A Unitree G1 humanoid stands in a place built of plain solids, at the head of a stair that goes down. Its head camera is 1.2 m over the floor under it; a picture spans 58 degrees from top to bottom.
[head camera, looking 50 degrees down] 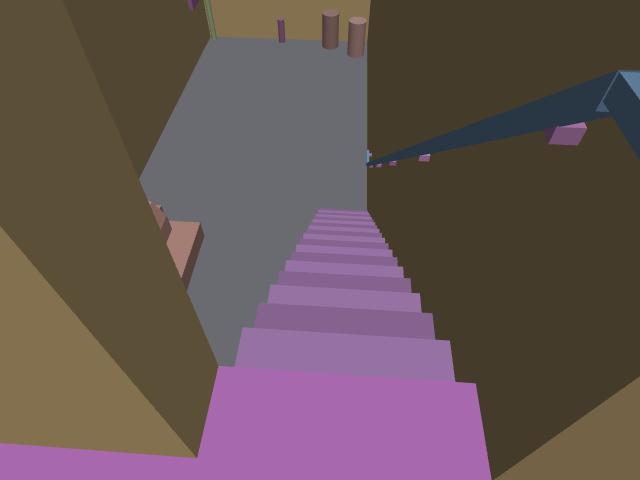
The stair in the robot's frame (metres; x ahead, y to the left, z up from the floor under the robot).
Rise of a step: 0.20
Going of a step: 0.23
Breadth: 0.74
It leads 4 degrees to the right of straight ahead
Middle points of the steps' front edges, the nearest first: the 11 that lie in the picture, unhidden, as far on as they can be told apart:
0.50 -0.07 0.00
0.73 -0.09 -0.19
0.96 -0.11 -0.39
1.19 -0.12 -0.59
1.41 -0.14 -0.79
1.64 -0.15 -0.98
1.87 -0.17 -1.18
2.09 -0.19 -1.38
2.32 -0.20 -1.58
2.55 -0.22 -1.77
2.77 -0.23 -1.97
